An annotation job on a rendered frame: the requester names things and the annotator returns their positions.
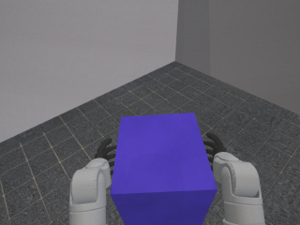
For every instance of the carton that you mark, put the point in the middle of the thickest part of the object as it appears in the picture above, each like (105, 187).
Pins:
(161, 173)

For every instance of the left robot forearm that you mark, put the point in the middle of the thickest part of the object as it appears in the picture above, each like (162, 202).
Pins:
(87, 193)

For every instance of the robot left hand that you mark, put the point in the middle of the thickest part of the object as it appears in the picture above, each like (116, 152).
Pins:
(102, 152)

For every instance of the robot right hand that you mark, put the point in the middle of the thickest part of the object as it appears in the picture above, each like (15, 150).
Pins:
(217, 146)

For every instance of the right robot forearm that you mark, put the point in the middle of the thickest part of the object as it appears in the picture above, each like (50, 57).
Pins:
(241, 190)

